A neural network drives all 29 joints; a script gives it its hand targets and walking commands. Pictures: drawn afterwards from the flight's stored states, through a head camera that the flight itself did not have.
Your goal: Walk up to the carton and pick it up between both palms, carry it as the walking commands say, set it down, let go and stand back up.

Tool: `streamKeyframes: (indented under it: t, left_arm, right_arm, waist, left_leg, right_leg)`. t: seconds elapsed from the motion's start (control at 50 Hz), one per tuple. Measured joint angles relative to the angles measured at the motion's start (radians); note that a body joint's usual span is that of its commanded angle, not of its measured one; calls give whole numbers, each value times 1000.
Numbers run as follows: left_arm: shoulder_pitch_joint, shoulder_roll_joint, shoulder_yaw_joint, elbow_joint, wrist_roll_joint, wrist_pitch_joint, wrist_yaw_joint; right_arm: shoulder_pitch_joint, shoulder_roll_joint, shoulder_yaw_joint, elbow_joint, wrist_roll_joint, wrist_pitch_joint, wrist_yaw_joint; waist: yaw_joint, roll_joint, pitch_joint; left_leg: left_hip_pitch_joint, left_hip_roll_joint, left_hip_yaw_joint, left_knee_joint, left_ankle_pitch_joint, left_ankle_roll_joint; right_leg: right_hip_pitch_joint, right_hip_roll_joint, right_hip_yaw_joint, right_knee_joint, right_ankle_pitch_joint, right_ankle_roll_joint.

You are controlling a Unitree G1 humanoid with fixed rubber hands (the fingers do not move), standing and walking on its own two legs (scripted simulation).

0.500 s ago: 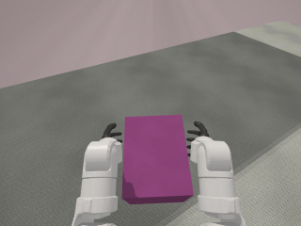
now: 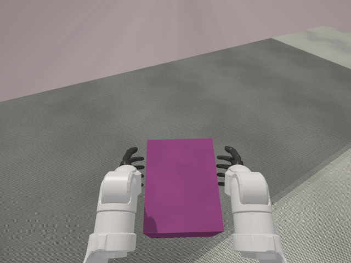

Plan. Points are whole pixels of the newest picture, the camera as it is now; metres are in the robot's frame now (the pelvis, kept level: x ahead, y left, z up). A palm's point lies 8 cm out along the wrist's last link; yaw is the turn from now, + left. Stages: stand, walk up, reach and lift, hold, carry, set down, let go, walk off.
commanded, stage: carry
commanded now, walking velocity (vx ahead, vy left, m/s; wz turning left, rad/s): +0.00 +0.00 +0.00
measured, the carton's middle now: (180, 189) +0.33 +0.00 -0.02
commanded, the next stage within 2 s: hold in 1.06 s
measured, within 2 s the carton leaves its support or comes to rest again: neither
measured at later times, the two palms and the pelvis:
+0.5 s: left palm (121, 182) +0.30 +0.14 +0.06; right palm (230, 181) +0.30 -0.11 +0.07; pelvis +0.00 +0.01 +0.00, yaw +0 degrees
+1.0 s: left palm (117, 186) +0.30 +0.15 +0.05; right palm (226, 184) +0.30 -0.11 +0.06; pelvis +0.00 +0.02 +0.00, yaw +0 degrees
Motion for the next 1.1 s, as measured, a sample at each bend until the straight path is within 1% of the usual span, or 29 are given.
streamKeyframes:
  t: [0.22, 0.64, 1.06, 1.08, 1.1]
  left_arm:
    - [34, 13, -14, 22, -4, -81, -28]
    - [75, 28, -22, 68, -15, -201, -50]
    - [100, 36, -32, 72, -30, -253, -55]
    - [91, 33, -27, 103, -15, -279, -62]
    - [83, 30, -30, 138, -1, -310, -64]
  right_arm:
    - [36, -14, 14, 22, 4, -79, 26]
    - [73, -27, 22, 73, 14, -197, 44]
    - [95, -35, 31, 81, 27, -247, 46]
    - [90, -33, 21, 107, 2, -273, 62]
    - [93, -34, 13, 133, -20, -306, 74]
  waist:
    - [2, 0, 6]
    - [4, 2, 16]
    - [5, 7, 19]
    - [6, 8, 38]
    - [-1, 5, 62]
  left_leg:
    - [-2, -4, 3, 2, -2, 7]
    - [-11, -12, 4, 11, -3, 20]
    - [-18, -18, 3, 19, -7, 28]
    - [1, -18, 1, 13, -5, 28]
    - [22, -25, -13, 4, 2, 29]
  right_leg:
    - [-1, -4, 3, -1, 2, 6]
    - [-6, -13, 4, 2, 6, 18]
    - [-11, -20, 4, 7, 5, 26]
    - [8, -15, 10, 2, 5, 18]
    - [36, 1, 52, -9, 12, 0]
